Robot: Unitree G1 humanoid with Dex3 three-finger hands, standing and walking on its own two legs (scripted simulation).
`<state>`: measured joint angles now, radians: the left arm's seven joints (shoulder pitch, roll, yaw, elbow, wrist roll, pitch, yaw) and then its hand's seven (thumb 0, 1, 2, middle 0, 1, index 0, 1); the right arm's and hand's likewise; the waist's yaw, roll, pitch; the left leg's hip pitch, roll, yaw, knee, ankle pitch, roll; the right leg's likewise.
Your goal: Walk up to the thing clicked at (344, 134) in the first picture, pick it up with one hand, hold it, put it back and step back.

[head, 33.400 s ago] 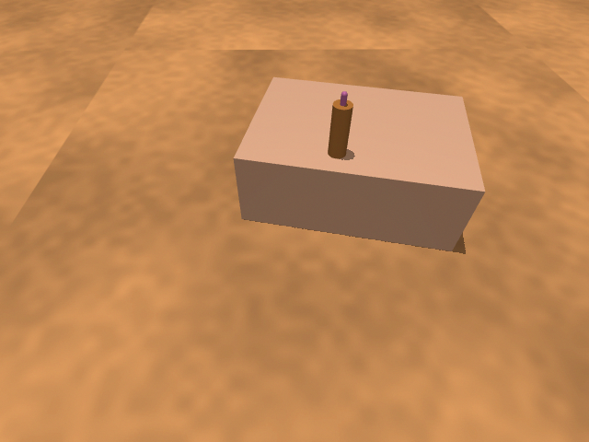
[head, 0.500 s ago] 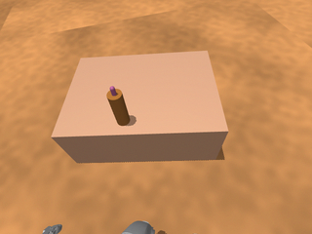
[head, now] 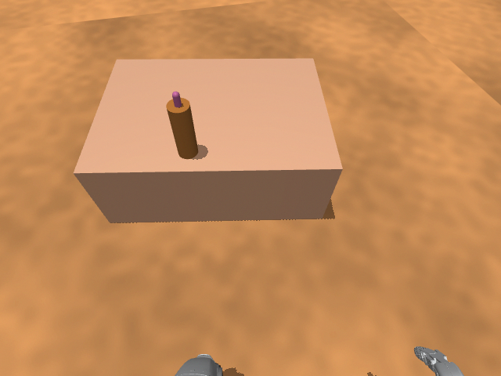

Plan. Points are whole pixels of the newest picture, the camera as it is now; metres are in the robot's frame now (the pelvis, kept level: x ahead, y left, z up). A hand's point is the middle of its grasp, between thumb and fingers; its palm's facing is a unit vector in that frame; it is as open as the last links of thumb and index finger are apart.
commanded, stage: step back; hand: left
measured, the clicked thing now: (182, 125) +0.88 +0.29 -0.26
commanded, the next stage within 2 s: stand in 1.52 s
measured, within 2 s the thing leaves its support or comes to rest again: neither
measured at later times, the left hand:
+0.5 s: hand out of the picture -0.07 +0.29 -0.14, palm faces +0.07 -0.91 -0.41, open 7.4 cm
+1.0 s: hand out of the picture -0.17 +0.27 -0.14, palm faces +0.05 -0.93 -0.37, open 7.4 cm
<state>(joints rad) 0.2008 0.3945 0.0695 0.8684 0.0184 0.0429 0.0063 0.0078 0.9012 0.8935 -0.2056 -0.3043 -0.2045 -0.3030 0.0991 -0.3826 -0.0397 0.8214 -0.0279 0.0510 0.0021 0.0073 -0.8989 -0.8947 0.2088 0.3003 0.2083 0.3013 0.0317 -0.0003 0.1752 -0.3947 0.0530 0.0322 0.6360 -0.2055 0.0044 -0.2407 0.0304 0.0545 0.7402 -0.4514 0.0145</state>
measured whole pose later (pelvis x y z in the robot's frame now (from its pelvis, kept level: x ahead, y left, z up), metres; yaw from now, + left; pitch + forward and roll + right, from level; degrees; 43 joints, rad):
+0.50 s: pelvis -0.17 +0.00 +0.00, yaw +4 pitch -3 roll +0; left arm 0.13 0.41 0.06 0.85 0.01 0.06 0.02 0.01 0.90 0.89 -0.21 -0.30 -0.20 -0.30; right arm 0.17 -0.36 -0.03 0.89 -0.04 0.05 0.01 0.01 -0.90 -0.89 0.21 0.30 0.21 0.30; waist 0.01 -0.03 0.16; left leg -0.29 -0.01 -0.02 0.64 -0.29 0.02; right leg -0.48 0.08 0.11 1.11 -0.51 -0.02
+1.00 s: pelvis -0.21 +0.00 +0.01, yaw +2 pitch -2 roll +1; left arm 0.21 0.39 0.05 1.00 0.02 0.00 -0.01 0.01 0.90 0.89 -0.21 -0.30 -0.21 -0.30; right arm 0.22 -0.36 -0.04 1.01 -0.03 -0.01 0.02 0.01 -0.90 -0.90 0.21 0.30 0.20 0.30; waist 0.02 -0.02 0.06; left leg -0.26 -0.02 -0.02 0.56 -0.26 0.01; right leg -0.21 -0.01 0.02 0.62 -0.41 -0.02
